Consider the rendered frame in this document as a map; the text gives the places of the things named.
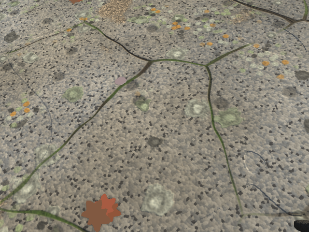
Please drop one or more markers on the robot right hand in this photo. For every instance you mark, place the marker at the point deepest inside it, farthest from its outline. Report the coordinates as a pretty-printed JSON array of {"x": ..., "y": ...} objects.
[{"x": 302, "y": 225}]

